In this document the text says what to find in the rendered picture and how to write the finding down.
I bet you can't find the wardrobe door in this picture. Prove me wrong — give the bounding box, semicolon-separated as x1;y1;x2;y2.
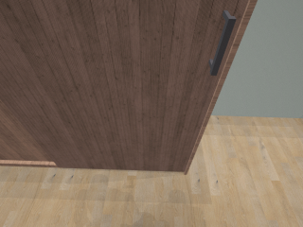
0;0;249;172
0;100;53;162

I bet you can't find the handle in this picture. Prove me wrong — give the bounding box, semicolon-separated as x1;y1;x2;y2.
208;10;237;76

